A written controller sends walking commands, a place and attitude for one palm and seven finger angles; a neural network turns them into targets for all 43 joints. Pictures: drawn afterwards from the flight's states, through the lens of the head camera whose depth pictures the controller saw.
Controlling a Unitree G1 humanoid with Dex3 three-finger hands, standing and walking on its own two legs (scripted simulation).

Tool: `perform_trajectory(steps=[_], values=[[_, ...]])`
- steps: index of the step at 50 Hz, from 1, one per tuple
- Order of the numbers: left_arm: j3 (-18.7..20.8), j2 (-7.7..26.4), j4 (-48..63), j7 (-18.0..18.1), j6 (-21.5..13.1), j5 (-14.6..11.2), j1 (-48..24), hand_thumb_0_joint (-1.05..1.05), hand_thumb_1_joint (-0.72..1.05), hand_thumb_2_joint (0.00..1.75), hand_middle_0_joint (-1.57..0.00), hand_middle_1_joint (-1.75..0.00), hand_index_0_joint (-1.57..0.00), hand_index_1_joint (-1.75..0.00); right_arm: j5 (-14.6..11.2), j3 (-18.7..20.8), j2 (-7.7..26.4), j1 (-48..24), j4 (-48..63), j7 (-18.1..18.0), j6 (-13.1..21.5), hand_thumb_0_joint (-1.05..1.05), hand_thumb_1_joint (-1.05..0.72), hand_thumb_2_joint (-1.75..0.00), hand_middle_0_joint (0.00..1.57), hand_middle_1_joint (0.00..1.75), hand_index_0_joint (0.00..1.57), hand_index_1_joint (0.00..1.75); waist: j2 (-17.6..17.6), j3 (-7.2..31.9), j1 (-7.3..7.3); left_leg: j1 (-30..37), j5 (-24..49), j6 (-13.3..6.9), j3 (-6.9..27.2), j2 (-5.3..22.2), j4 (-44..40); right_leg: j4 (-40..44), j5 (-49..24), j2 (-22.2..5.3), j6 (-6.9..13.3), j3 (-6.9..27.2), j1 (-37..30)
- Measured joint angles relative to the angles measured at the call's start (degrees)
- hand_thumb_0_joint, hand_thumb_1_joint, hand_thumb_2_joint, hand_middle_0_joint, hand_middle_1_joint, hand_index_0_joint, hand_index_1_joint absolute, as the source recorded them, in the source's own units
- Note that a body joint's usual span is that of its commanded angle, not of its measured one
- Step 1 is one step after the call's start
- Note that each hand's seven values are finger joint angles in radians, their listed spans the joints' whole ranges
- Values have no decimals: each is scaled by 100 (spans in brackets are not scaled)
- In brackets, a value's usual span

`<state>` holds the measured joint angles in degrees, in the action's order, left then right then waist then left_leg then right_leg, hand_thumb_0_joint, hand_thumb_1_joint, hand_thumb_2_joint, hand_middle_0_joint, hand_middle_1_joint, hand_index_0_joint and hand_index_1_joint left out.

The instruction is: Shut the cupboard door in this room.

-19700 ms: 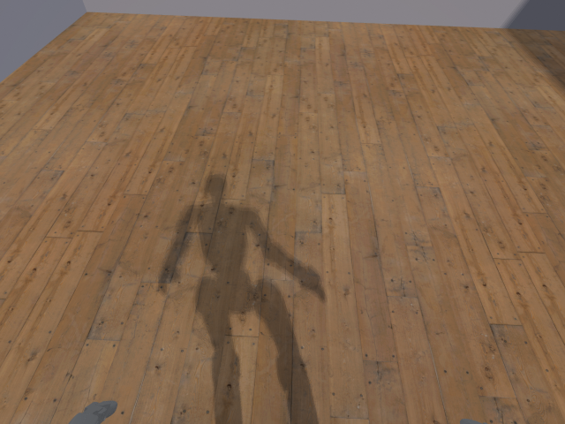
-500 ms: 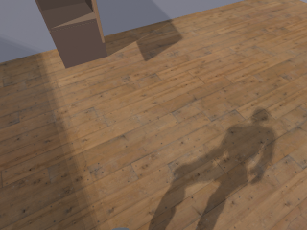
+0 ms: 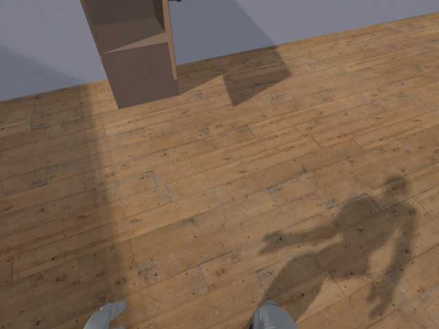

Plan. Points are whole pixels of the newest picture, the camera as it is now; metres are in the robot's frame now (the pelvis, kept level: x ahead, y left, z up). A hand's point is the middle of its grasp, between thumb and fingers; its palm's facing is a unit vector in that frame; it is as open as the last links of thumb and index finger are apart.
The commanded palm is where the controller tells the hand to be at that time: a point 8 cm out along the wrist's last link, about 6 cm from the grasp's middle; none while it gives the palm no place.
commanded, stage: turn or walk to find it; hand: left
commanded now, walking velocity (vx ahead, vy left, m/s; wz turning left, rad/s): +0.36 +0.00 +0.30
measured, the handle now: out of the picture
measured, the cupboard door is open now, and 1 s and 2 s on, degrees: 78 78 78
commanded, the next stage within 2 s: stand and wait in 0.52 s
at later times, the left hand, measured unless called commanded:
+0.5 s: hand out of the picture +0.11 +0.12 -0.16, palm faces +0.26 -0.94 -0.23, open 7.3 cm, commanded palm none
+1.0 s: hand (128, 220) +0.40 +0.23 -0.16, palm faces +0.26 -0.94 -0.20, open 7.3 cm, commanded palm none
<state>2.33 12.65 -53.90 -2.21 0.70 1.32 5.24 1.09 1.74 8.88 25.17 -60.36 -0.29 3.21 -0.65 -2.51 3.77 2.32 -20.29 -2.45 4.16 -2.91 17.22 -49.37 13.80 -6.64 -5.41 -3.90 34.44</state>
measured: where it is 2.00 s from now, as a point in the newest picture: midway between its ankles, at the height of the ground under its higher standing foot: (198, 219)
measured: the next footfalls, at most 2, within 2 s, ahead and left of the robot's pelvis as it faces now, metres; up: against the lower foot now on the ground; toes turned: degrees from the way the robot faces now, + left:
right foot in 0.10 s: +0.20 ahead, -0.13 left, +0.00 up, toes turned -5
left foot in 0.66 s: +0.38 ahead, +0.12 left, +0.00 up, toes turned +21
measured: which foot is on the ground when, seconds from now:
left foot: down 0.00-0.10, up 0.12-0.64, down 0.66-1.00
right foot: up 0.00-0.08, down 0.10-0.66, up 0.68-1.00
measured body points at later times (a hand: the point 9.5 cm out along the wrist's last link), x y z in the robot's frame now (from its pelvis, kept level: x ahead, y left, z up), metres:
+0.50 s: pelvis +0.21 -0.05 +0.01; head +0.23 -0.06 +0.45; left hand +0.10 +0.17 -0.14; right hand +0.35 -0.26 -0.15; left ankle +0.27 +0.13 -0.67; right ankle +0.16 -0.13 -0.74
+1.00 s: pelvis +0.37 +0.03 +0.01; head +0.37 +0.03 +0.46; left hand +0.38 +0.28 -0.14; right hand +0.46 -0.20 -0.14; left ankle +0.34 +0.10 -0.74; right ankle +0.47 -0.11 -0.67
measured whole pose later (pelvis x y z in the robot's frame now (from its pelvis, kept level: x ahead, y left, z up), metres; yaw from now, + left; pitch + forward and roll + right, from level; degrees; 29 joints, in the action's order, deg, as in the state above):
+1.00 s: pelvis +0.37 +0.03 +0.01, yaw +12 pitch -1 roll +1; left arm 3.6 11.2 -58.4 -0.5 0.0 2.1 11.2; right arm 1.2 3.6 10.9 15.5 -60.6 -0.6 3.8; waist -1.0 -0.9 -0.4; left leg -7.0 -13.2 -4.0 -9.4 -1.1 21.1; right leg -54.9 12.8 -9.5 -2.8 -4.1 31.2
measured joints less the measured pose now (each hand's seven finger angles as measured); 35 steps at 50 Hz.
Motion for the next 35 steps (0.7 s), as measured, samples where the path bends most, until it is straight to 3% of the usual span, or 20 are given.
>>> perform_trajectory(steps=[4,5,8,10,12,16,21,26,30,33,35], values=[[-81,-164,186,-20,-192,-24,-270,1,91,90,-19,-30,-20,-30,-1,34,72,222,-212,-15,-39,0,-90,-90,20,30,21,30,192,-89,89,85,-570,141,199,80,517,1299,-182,230,227,-161,-602],[-100,-200,224,-12,-308,-6,-308,1,90,90,-19,-30,-20,-30,-21,51,82,260,-282,-1,-56,0,-90,-90,20,30,21,30,225,-117,61,-91,-789,149,221,82,1110,1462,-462,254,386,-215,-768],[-147,-352,228,63,-521,0,-297,1,90,90,-20,-30,-20,-30,-70,97,171,60,-363,27,-184,1,-91,-90,20,30,21,30,357,-293,-5,-1216,-850,39,124,77,3978,1031,-39,227,779,-486,-999],[-141,-407,131,103,-536,-3,-100,0,90,90,-20,-30,-21,-30,-47,147,243,-142,-314,62,-221,1,-91,-90,20,30,21,30,349,-292,-100,-1923,-389,-3,-160,195,5128,1199,143,215,833,-581,-1339],[-117,-440,-54,149,-512,3,166,0,90,90,-20,-30,-21,-30,-12,200,328,-394,-198,89,-248,1,-91,-90,20,30,20,30,348,-242,-152,-2517,90,18,-334,378,5519,1516,129,226,823,-669,-1686],[24,-350,-411,257,-506,-3,738,-1,93,90,-20,-30,-21,-30,33,258,414,-847,59,110,-274,1,-91,-90,20,30,20,30,349,-62,-258,-3364,778,157,-347,667,5324,2115,140,307,831,-878,-2284],[22,-236,-805,273,-515,28,1411,-1,93,90,-19,-30,-20,-30,56,255,391,-1347,237,162,-314,0,-91,-90,19,30,20,30,297,77,-406,-3824,1294,323,-425,915,4661,2644,251,429,818,-1082,-2865],[-96,-370,-1043,277,-532,31,1898,0,92,90,-19,-30,-20,-30,51,158,314,-1790,282,225,-315,0,-91,-90,19,30,20,30,249,-30,-635,-3615,1298,332,-712,965,3339,2942,457,476,701,-1244,-3344],[-189,-539,-1190,279,-490,35,2181,0,91,90,-19,-30,-20,-30,46,42,214,-2139,287,232,-285,0,-91,-90,19,30,20,30,195,-200,-861,-3154,1030,202,-1010,799,2290,2892,774,412,513,-1326,-3644],[-254,-674,-1348,274,-420,-4,2386,1,91,90,-19,-30,-20,-30,61,-40,134,-2285,346,185,-135,0,-91,-90,19,30,20,30,147,-275,-909,-2534,1364,8,-1244,557,1512,1959,1218,172,357,-1279,-3513],[-287,-708,-1417,261,-321,-60,2303,1,91,90,-20,-30,-20,-30,38,-62,47,-2306,381,131,1,0,-91,-90,19,30,20,30,67,-365,-869,-2475,951,-179,-1298,453,1810,158,1424,38,390,-799,-2839]])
